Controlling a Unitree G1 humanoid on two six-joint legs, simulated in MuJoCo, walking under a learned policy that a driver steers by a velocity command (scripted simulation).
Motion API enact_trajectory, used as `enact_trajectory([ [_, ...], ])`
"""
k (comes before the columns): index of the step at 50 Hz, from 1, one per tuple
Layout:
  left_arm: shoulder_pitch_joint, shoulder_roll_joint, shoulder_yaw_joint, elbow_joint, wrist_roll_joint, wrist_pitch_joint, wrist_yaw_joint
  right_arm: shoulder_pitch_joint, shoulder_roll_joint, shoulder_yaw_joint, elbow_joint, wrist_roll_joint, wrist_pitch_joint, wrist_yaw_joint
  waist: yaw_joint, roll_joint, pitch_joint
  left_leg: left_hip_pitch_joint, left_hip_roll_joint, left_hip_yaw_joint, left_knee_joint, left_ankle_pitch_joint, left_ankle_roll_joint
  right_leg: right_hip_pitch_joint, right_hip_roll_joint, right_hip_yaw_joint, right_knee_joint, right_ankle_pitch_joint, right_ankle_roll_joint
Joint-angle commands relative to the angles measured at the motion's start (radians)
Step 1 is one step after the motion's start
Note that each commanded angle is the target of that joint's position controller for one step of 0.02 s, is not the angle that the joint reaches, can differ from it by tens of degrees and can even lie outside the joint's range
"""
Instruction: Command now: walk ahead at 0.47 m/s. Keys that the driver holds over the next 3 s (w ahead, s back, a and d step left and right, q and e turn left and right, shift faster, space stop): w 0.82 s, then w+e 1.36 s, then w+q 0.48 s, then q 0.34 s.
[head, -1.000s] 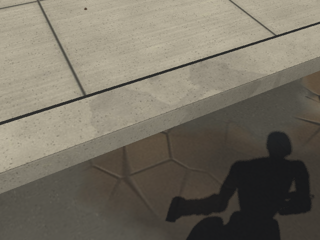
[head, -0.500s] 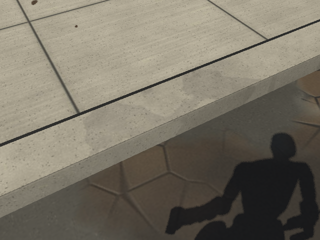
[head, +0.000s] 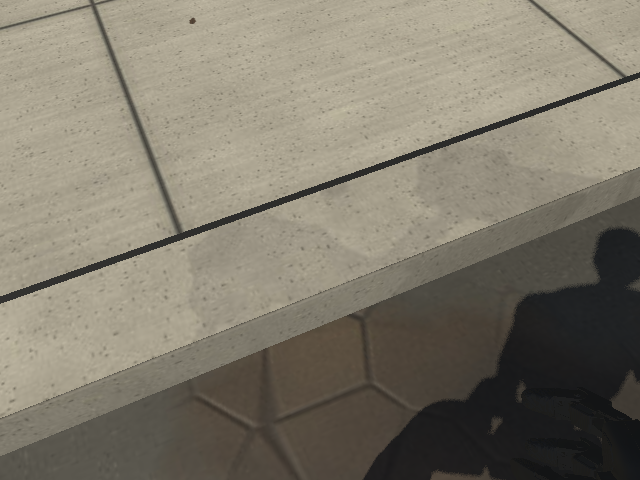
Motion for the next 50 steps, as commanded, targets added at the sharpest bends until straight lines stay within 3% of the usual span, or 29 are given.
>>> enact_trajectory([
  [1,-0.038,0.202,0.050,-0.051,0.007,0.009,0.010,0.184,-0.186,-0.073,-0.012,0.001,-0.010,-0.016,-0.201,-0.153,-0.133,0.324,-0.067,0.045,-0.030,-0.030,0.078,-0.060,-0.233,0.043,0.355,1.179,-0.084],
  [2,-0.049,0.185,0.040,-0.072,0.017,0.009,0.013,0.373,-0.225,-0.087,0.034,-0.009,-0.002,-0.031,-0.278,-0.125,-0.266,0.670,0.049,-0.078,0.027,-0.018,0.130,-0.284,-0.207,0.047,0.608,0.984,-0.061],
  [3,0.088,0.028,-0.004,-0.097,0.021,-0.007,-0.002,0.469,-0.320,-0.107,0.060,-0.032,-0.001,-0.033,-0.200,0.154,-0.443,1.076,0.342,-0.587,-0.007,-0.208,0.309,-0.710,-0.005,0.043,1.039,0.216,0.010],
  [4,0.056,0.097,0.007,-0.073,-0.006,-0.037,-0.013,0.480,-0.222,-0.084,0.076,-0.024,0.001,-0.035,-0.233,0.156,-0.495,1.064,0.387,-0.830,-0.185,-0.358,0.325,-0.832,0.033,0.187,1.173,-0.161,0.001],
  [5,-0.075,0.169,0.031,-0.122,-0.039,-0.051,-0.020,0.383,-0.187,-0.069,0.074,-0.015,0.003,-0.039,-0.214,0.121,-0.273,0.894,0.343,-0.665,-0.228,-0.400,0.260,-0.922,-0.033,0.164,1.198,-0.102,-0.007],
  [6,-0.148,0.167,0.028,-0.144,-0.040,-0.059,-0.018,0.303,-0.165,-0.061,0.069,-0.013,0.002,-0.040,-0.179,0.034,-0.152,0.712,0.304,-0.524,-0.263,-0.330,0.224,-0.904,-0.089,0.128,1.141,-0.002,-0.013],
  [7,-0.177,0.154,0.029,-0.146,-0.023,-0.057,-0.013,0.252,-0.143,-0.054,0.068,-0.018,-0.002,-0.036,-0.141,-0.016,-0.081,0.566,0.262,-0.427,-0.297,-0.225,0.206,-0.868,-0.124,0.105,1.080,0.061,-0.004],
  [8,-0.152,0.142,0.033,-0.139,-0.011,-0.046,-0.011,0.224,-0.124,-0.048,0.069,-0.030,-0.010,-0.033,-0.101,0.009,-0.062,0.469,0.223,-0.353,-0.331,-0.157,0.192,-0.798,-0.155,0.112,1.040,0.108,0.002],
  [11,-0.117,0.092,0.023,-0.132,-0.001,-0.013,-0.005,0.218,-0.134,-0.052,0.102,-0.020,-0.032,-0.027,-0.059,0.037,-0.040,0.339,0.198,-0.247,-0.399,-0.068,0.210,-0.743,-0.183,0.095,0.964,0.143,0.033],
  [12,-0.132,0.055,0.004,-0.138,0.086,0.014,-0.038,0.302,-0.134,-0.048,0.160,-0.050,-0.021,-0.032,-0.050,-0.003,-0.007,0.260,0.175,-0.165,-0.408,-0.003,0.191,-0.705,-0.164,0.029,0.885,0.173,0.035],
  [13,-0.171,0.040,0.002,-0.156,0.086,0.023,-0.049,0.316,-0.140,-0.050,0.173,-0.053,-0.017,-0.033,-0.055,0.026,0.021,0.235,0.147,-0.121,-0.410,0.023,0.181,-0.707,-0.164,0.012,0.808,0.221,0.040],
  [17,-0.330,0.056,-0.005,-0.189,0.046,0.020,-0.064,0.352,-0.162,-0.056,0.196,-0.038,-0.013,-0.023,-0.111,0.055,0.019,0.286,0.130,-0.087,-0.413,-0.037,0.141,-0.664,-0.141,-0.021,0.541,0.408,0.044],
  [21,-0.429,0.088,0.003,-0.223,0.046,0.011,-0.055,0.414,-0.184,-0.060,0.233,-0.041,-0.005,-0.036,-0.141,0.031,0.015,0.464,0.201,-0.131,-0.363,-0.023,0.123,-0.676,-0.120,-0.013,0.424,0.362,0.018],
  [23,-0.409,0.099,0.009,-0.223,0.052,0.003,-0.049,0.417,-0.194,-0.062,0.244,-0.046,0.002,-0.044,-0.128,0.036,0.007,0.530,0.222,-0.139,-0.290,0.060,0.110,-0.636,-0.096,-0.022,0.377,0.258,-0.008],
  [24,-0.345,0.099,0.013,-0.204,0.056,-0.003,-0.044,0.412,-0.192,-0.060,0.249,-0.047,0.006,-0.047,-0.095,0.026,-0.014,0.540,0.210,-0.123,-0.200,0.155,0.096,-0.552,-0.072,-0.034,0.322,0.235,-0.023],
  [25,-0.214,0.117,0.024,-0.156,0.066,-0.016,-0.035,0.429,-0.167,-0.050,0.258,-0.051,0.010,-0.048,-0.048,-0.018,-0.086,0.525,0.152,-0.078,-0.014,0.250,0.078,-0.388,-0.049,-0.037,0.259,0.226,-0.048],
  [26,-0.031,0.186,0.043,-0.122,0.086,-0.027,-0.022,0.424,-0.119,-0.031,0.229,-0.050,0.007,-0.050,0.021,-0.123,-0.226,0.395,0.095,-0.025,0.268,0.089,0.052,-0.152,-0.223,0.150,0.239,0.167,-0.100],
  [27,0.021,0.319,0.082,-0.099,0.074,-0.019,-0.018,0.519,-0.038,-0.014,0.203,-0.018,0.002,-0.047,-0.016,-0.401,-0.290,0.039,-0.089,0.047,0.563,-0.439,0.011,0.072,-0.445,0.588,0.106,0.067,-0.213],
  [28,-0.041,0.236,0.067,-0.109,0.046,-0.009,-0.024,0.475,-0.139,-0.035,0.230,-0.048,0.013,-0.057,-0.030,-0.216,-0.216,-0.056,-0.044,-0.076,0.665,-0.493,0.025,0.008,-0.417,0.633,0.063,0.037,-0.200],
  [29,-0.122,0.168,0.048,-0.121,0.038,-0.010,-0.028,0.421,-0.143,-0.039,0.228,-0.047,0.013,-0.051,-0.056,-0.125,-0.121,-0.060,0.003,-0.095,0.674,-0.405,0.035,-0.091,-0.376,0.484,0.074,0.093,-0.183],
  [30,-0.166,0.121,0.037,-0.121,0.040,-0.014,-0.032,0.388,-0.120,-0.032,0.227,-0.041,0.012,-0.047,-0.073,-0.082,-0.082,-0.034,0.036,-0.092,0.641,-0.340,0.033,-0.168,-0.334,0.381,0.053,0.210,-0.168],
  [32,-0.186,0.083,0.024,-0.100,0.031,-0.026,-0.027,0.379,-0.101,-0.028,0.239,-0.057,0.030,-0.041,-0.104,-0.114,-0.049,0.027,0.070,-0.073,0.577,-0.289,0.015,-0.247,-0.266,0.241,0.017,0.360,-0.134],
  [34,-0.155,0.087,0.025,-0.073,0.028,-0.041,-0.025,0.376,-0.081,-0.022,0.251,-0.064,0.045,-0.035,-0.113,-0.104,-0.059,0.048,0.063,-0.054,0.575,-0.263,-0.004,-0.254,-0.249,0.180,0.011,0.525,-0.142],
  [37,-0.113,0.098,0.028,-0.030,0.017,-0.049,-0.022,0.292,-0.075,-0.019,0.236,-0.068,0.051,-0.028,-0.107,-0.099,-0.027,-0.024,0.082,-0.034,0.513,-0.196,-0.030,-0.239,-0.238,0.121,-0.024,0.557,-0.157],
  [41,-0.078,0.089,0.022,0.015,0.023,-0.042,-0.020,0.131,-0.057,-0.005,0.195,-0.064,0.048,-0.026,-0.077,-0.095,0.020,-0.048,0.085,0.002,0.313,-0.112,-0.055,-0.230,-0.211,0.064,-0.043,0.570,-0.157],
  [43,-0.030,0.078,0.020,0.044,0.030,-0.038,-0.017,0.118,-0.033,0.007,0.196,-0.059,0.049,-0.036,-0.068,-0.123,0.012,0.017,0.065,0.033,0.266,-0.122,-0.052,-0.244,-0.210,0.061,-0.014,0.568,-0.168],
  [45,-0.019,0.080,0.020,0.052,0.037,-0.030,-0.014,0.091,-0.041,0.008,0.186,-0.057,0.046,-0.044,-0.065,-0.118,0.022,0.034,0.047,0.039,0.251,-0.144,-0.033,-0.234,-0.236,0.105,0.024,0.620,-0.185],
  [48,-0.080,0.114,0.030,0.043,0.039,-0.024,-0.005,0.154,-0.066,-0.002,0.188,-0.056,0.031,-0.064,-0.120,-0.108,0.014,0.135,0.017,0.025,0.157,-0.228,-0.003,-0.218,-0.245,0.136,0.136,0.800,-0.171],
  [50,-0.136,0.125,0.037,0.039,0.016,-0.020,-0.007,0.395,-0.080,-0.021,0.259,-0.059,0.011,-0.082,-0.240,-0.057,-0.091,0.456,-0.040,0.059,-0.024,-0.138,0.019,-0.292,-0.160,0.085,0.451,0.973,-0.130],
])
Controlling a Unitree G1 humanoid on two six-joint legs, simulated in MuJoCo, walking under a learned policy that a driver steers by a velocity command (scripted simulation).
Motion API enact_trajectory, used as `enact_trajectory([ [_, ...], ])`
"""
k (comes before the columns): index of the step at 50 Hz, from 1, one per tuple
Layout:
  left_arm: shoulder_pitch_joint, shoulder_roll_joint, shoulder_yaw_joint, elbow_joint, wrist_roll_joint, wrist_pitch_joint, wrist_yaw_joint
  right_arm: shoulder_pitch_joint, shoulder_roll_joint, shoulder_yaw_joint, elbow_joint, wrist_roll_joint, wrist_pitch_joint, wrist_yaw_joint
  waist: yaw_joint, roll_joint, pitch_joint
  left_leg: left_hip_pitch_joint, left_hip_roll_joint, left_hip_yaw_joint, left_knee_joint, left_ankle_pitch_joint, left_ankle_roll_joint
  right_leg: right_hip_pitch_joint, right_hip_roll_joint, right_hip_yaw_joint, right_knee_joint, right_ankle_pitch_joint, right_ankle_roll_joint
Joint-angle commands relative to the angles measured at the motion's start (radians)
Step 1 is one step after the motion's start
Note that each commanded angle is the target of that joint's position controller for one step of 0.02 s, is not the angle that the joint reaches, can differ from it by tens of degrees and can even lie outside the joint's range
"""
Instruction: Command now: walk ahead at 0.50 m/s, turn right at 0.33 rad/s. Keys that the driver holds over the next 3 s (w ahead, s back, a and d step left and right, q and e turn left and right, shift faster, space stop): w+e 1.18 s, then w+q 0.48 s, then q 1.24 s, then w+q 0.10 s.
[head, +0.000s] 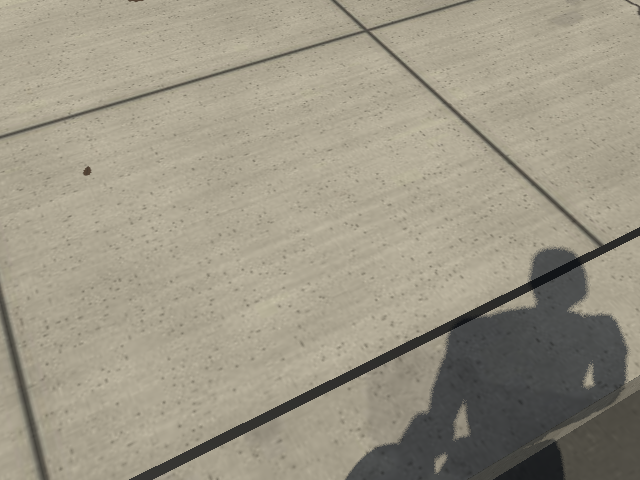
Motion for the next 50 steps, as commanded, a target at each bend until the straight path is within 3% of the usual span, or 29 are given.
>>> enact_trajectory([
  [1,-0.128,0.152,0.033,-0.091,-0.030,-0.017,-0.001,0.437,-0.204,-0.072,0.070,-0.020,-0.031,-0.036,-0.247,0.038,-0.163,0.560,0.109,-0.153,-0.231,-0.004,0.053,-0.326,-0.109,0.074,0.521,0.654,-0.076],
  [2,-0.095,0.020,0.005,-0.122,-0.020,-0.017,-0.001,0.437,-0.290,-0.083,0.056,-0.036,-0.032,-0.034,-0.172,0.184,-0.157,0.647,0.374,-0.484,-0.331,0.091,0.070,-0.559,0.009,0.037,0.795,-0.097,-0.042],
  [3,-0.006,0.073,0.025,-0.120,-0.017,0.004,0.003,0.390,-0.312,-0.099,0.051,-0.004,-0.013,-0.028,-0.125,0.189,-0.192,0.576,0.443,-0.699,-0.405,-0.112,0.153,-0.637,0.013,0.118,0.929,-0.101,-0.046],
  [4,-0.046,0.096,0.032,-0.110,0.001,0.019,0.001,0.290,-0.203,-0.079,0.030,0.005,-0.006,-0.018,-0.091,0.070,-0.049,0.472,0.410,-0.619,-0.442,-0.353,0.157,-0.710,-0.053,0.100,1.024,-0.026,-0.039],
  [5,-0.097,0.083,0.033,-0.120,0.011,0.023,-0.008,0.232,-0.121,-0.059,0.021,0.011,-0.008,-0.009,-0.085,0.049,0.043,0.370,0.350,-0.478,-0.466,-0.404,0.136,-0.741,-0.080,0.079,1.054,0.027,-0.034],
  [7,-0.130,0.058,0.037,-0.139,0.019,0.039,-0.026,0.247,-0.054,-0.041,0.048,0.010,-0.023,-0.020,-0.058,0.089,0.069,0.299,0.270,-0.286,-0.473,-0.221,0.089,-0.752,-0.105,0.064,1.133,0.103,-0.023],
  [11,-0.235,-0.012,0.025,-0.217,0.016,0.072,-0.026,0.356,-0.054,-0.045,0.119,0.008,-0.050,-0.014,-0.041,0.050,0.048,0.301,0.256,-0.099,-0.417,0.091,0.058,-0.926,-0.085,0.064,1.299,0.135,-0.024],
  [15,-0.395,0.000,0.021,-0.321,0.025,0.088,-0.017,0.394,-0.061,-0.043,0.131,0.004,-0.060,-0.014,-0.044,0.067,0.062,0.298,0.241,0.007,-0.428,0.193,0.040,-1.032,-0.059,0.037,1.201,0.172,-0.017],
  [17,-0.466,-0.024,0.016,-0.360,0.029,0.097,-0.006,0.467,-0.076,-0.045,0.153,-0.005,-0.063,-0.026,-0.066,0.092,0.056,0.450,0.289,-0.012,-0.426,0.274,0.067,-1.193,-0.058,0.021,1.299,0.106,-0.023],
  [21,-0.617,-0.045,0.003,-0.460,0.024,0.094,0.035,0.576,-0.067,-0.052,0.191,-0.014,-0.067,-0.040,-0.097,0.046,0.101,0.718,0.348,-0.019,-0.476,0.179,0.099,-1.564,-0.081,0.055,1.521,-0.161,-0.083],
  [23,-0.708,-0.062,-0.013,-0.511,0.019,0.082,0.030,0.607,-0.042,-0.044,0.209,-0.019,-0.063,-0.043,-0.107,0.009,0.136,0.741,0.315,0.043,-0.506,0.174,0.066,-1.602,-0.086,0.008,1.427,-0.211,-0.102],
  [26,-0.783,-0.104,-0.046,-0.569,0.016,0.066,0.000,0.597,-0.025,-0.041,0.215,-0.006,-0.040,-0.054,-0.113,0.034,0.105,0.704,0.251,0.144,-0.562,0.334,0.062,-1.453,-0.104,-0.137,1.224,-0.177,-0.092],
  [27,-0.713,-0.109,-0.062,-0.566,0.002,0.064,-0.029,0.516,-0.038,-0.042,0.187,0.016,-0.024,-0.056,-0.066,0.014,0.071,0.555,0.198,0.233,-0.585,0.594,0.073,-1.155,-0.094,-0.213,0.953,-0.097,-0.113],
  [28,-0.654,-0.083,-0.055,-0.546,-0.011,0.059,-0.050,0.507,-0.045,-0.043,0.160,0.034,-0.020,-0.059,-0.050,-0.022,-0.019,0.426,0.198,0.237,-0.515,1.013,0.095,-0.754,-0.023,-0.271,0.743,0.125,-0.114],
  [29,-0.502,-0.033,-0.025,-0.512,-0.026,0.079,-0.050,0.540,-0.181,-0.069,0.135,0.038,-0.020,-0.050,-0.008,0.097,-0.157,0.428,0.266,0.214,-0.318,1.465,0.112,-0.505,0.088,-0.310,0.753,-0.045,-0.113],
  [30,-0.308,0.032,0.005,-0.479,-0.032,0.100,-0.042,0.501,-0.284,-0.096,0.104,0.051,-0.026,-0.029,0.076,0.186,-0.295,0.469,0.306,0.180,-0.095,1.664,0.111,-0.328,0.118,-0.252,0.728,-0.026,-0.142],
  [31,-0.151,0.110,0.037,-0.438,-0.031,0.097,-0.032,0.434,-0.314,-0.105,0.041,0.079,-0.054,0.000,0.172,0.209,-0.395,0.272,0.242,0.176,0.249,1.700,0.062,-0.068,0.120,-0.037,0.661,-0.065,-0.216],
  [32,-0.168,0.214,0.078,-0.428,-0.021,0.088,-0.032,0.395,-0.224,-0.089,-0.027,0.083,-0.076,0.036,0.143,0.004,-0.447,-0.038,0.034,0.124,0.752,0.415,-0.024,0.126,-0.129,0.498,0.309,-0.085,-0.344],
  [33,-0.202,0.289,0.109,-0.441,-0.013,0.096,-0.017,0.344,-0.183,-0.091,-0.075,0.059,-0.089,0.063,0.094,-0.073,-0.607,-0.074,-0.076,-0.072,1.160,-0.035,-0.042,0.123,-0.312,0.969,0.085,0.002,-0.351],
  [34,-0.238,0.286,0.113,-0.414,-0.001,0.088,-0.016,0.284,-0.112,-0.086,-0.123,0.046,-0.087,0.058,0.037,0.052,-0.533,-0.136,-0.049,-0.162,1.265,0.040,-0.029,0.018,-0.269,0.950,0.043,-0.035,-0.305],
  [35,-0.263,0.260,0.109,-0.375,-0.008,0.068,-0.012,0.218,-0.040,-0.066,-0.161,0.040,-0.073,0.032,0.002,0.125,-0.394,-0.183,-0.019,-0.149,1.297,0.041,-0.030,-0.103,-0.263,0.872,0.041,0.018,-0.271],
  [36,-0.261,0.189,0.088,-0.318,-0.005,0.043,-0.002,0.201,0.011,-0.042,-0.178,0.022,-0.059,0.007,-0.051,0.135,-0.211,-0.250,0.011,-0.145,1.260,0.008,-0.019,-0.260,-0.207,0.742,0.091,0.144,-0.235],
  [37,-0.264,0.121,0.068,-0.281,0.003,0.029,0.005,0.149,0.032,-0.026,-0.205,0.007,-0.039,-0.011,-0.069,0.065,-0.109,-0.274,0.012,-0.145,1.251,-0.022,-0.012,-0.395,-0.130,0.681,0.118,0.189,-0.235],
  [38,-0.267,0.030,0.025,-0.331,-0.021,-0.015,-0.022,0.098,0.023,-0.011,-0.278,0.046,-0.077,-0.005,-0.087,0.029,-0.174,-0.281,-0.013,-0.238,1.356,-0.158,0.009,-0.356,-0.136,0.690,0.076,0.199,-0.252],
  [39,-0.248,0.010,0.018,-0.301,-0.033,-0.034,-0.031,0.098,0.041,0.005,-0.304,0.041,-0.080,0.000,-0.112,0.017,-0.168,-0.342,-0.009,-0.238,1.358,-0.178,0.024,-0.352,-0.124,0.643,0.077,0.241,-0.260],
  [42,-0.293,0.074,0.024,-0.329,-0.053,-0.065,-0.026,0.110,-0.055,-0.002,-0.305,0.039,-0.061,-0.008,-0.167,0.091,-0.059,-0.414,0.039,-0.207,0.998,-0.072,0.044,-0.404,-0.106,0.506,-0.052,0.298,-0.218],
  [44,-0.240,0.090,0.022,-0.319,-0.060,-0.057,-0.016,-0.022,-0.059,0.006,-0.349,0.011,-0.059,-0.014,-0.132,0.121,-0.007,-0.389,0.044,-0.130,0.691,0.023,0.024,-0.453,-0.042,0.425,-0.085,0.351,-0.164],
  [46,-0.150,0.111,0.028,-0.301,-0.060,-0.040,0.003,-0.148,-0.028,0.020,-0.371,-0.014,-0.056,-0.013,-0.065,0.063,-0.033,-0.351,0.006,-0.057,0.441,0.188,0.003,-0.384,-0.021,0.367,-0.086,0.487,-0.116],
  [50,0.002,0.123,0.030,-0.271,-0.063,-0.011,0.034,-0.324,-0.014,0.024,-0.397,0.023,-0.051,0.008,0.025,-0.112,-0.068,-0.269,-0.083,-0.037,0.044,0.311,-0.012,-0.215,-0.039,0.397,-0.071,0.548,-0.053],
])
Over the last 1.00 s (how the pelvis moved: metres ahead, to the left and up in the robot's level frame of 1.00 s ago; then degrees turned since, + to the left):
0.54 -0.01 0.01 -3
